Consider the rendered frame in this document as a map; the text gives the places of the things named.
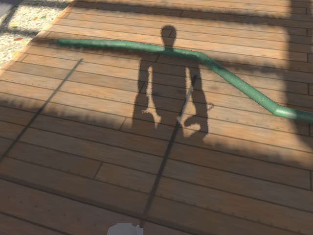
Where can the left robot thigh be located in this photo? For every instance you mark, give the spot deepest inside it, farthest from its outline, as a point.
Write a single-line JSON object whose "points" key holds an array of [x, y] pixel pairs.
{"points": [[126, 228]]}

